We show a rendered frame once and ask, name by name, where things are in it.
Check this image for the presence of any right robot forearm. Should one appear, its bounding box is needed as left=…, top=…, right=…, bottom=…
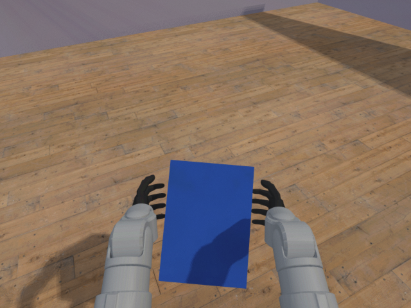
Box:
left=265, top=207, right=338, bottom=308

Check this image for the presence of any carton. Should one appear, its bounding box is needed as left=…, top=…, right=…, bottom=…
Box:
left=159, top=160, right=254, bottom=289

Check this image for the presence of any left robot forearm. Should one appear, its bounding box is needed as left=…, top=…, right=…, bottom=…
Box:
left=94, top=203, right=158, bottom=308

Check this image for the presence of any robot left hand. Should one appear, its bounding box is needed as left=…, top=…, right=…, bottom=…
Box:
left=132, top=175, right=166, bottom=219

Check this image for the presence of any robot right hand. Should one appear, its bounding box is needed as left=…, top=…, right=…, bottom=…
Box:
left=251, top=180, right=285, bottom=226

